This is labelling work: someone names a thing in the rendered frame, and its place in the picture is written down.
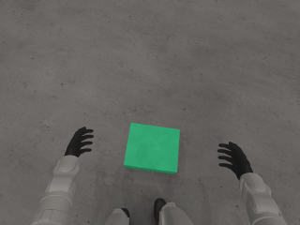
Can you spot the carton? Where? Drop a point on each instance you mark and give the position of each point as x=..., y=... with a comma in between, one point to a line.
x=152, y=148

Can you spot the right robot shin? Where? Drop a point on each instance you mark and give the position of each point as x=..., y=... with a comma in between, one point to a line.
x=169, y=204

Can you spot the robot left thigh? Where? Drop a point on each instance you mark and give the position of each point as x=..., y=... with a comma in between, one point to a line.
x=117, y=219

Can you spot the left robot hand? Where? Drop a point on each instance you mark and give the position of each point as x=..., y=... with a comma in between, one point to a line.
x=76, y=143

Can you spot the right robot hand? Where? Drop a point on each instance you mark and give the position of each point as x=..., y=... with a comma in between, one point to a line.
x=239, y=162

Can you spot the robot right forearm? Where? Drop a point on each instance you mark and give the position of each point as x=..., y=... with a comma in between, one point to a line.
x=261, y=208

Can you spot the robot left forearm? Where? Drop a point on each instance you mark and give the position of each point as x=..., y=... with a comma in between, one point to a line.
x=57, y=200

